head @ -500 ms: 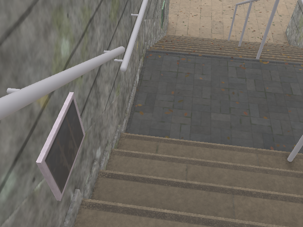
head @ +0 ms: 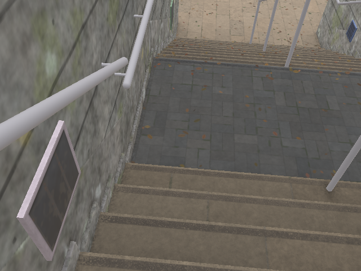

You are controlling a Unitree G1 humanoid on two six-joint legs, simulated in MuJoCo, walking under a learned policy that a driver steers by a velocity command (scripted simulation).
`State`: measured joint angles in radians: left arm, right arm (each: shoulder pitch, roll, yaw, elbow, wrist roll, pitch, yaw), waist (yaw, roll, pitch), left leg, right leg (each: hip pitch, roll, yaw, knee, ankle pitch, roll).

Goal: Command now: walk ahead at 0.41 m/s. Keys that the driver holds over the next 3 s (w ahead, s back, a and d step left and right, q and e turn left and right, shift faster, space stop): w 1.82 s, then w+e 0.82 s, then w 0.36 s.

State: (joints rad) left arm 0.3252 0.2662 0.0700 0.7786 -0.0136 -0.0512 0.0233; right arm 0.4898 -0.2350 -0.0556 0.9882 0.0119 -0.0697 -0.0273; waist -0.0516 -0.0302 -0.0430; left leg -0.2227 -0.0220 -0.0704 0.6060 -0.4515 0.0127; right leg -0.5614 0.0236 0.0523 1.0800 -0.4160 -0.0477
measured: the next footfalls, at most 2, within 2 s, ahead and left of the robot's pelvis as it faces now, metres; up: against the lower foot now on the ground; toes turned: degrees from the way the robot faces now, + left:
right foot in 0.26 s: +0.23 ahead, -0.17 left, -0.17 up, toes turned +0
left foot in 0.78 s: +0.55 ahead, +0.04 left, -0.33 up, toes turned +0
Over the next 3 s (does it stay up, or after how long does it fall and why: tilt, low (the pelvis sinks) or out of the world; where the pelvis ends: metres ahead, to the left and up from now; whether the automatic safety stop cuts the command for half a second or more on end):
stays up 1.66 -0.21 -0.97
